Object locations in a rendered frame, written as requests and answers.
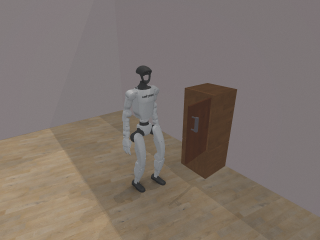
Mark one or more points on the right robot hand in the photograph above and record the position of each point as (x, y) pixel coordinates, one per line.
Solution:
(126, 145)

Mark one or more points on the cupboard door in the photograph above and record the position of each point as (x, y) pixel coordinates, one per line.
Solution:
(196, 142)

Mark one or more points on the robot left upper arm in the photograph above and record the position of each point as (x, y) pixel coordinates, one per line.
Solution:
(156, 93)

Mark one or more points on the right robot forearm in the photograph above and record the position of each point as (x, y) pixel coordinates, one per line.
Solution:
(126, 125)

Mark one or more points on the left robot forearm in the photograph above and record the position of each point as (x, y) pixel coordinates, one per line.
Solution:
(155, 117)

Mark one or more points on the robot right upper arm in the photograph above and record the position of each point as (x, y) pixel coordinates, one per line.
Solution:
(130, 95)

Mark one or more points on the robot right foot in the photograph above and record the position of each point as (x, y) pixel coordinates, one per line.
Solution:
(138, 186)

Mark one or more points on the robot head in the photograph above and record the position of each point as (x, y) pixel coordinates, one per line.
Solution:
(142, 71)

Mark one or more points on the handle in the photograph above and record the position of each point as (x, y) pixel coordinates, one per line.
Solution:
(196, 124)

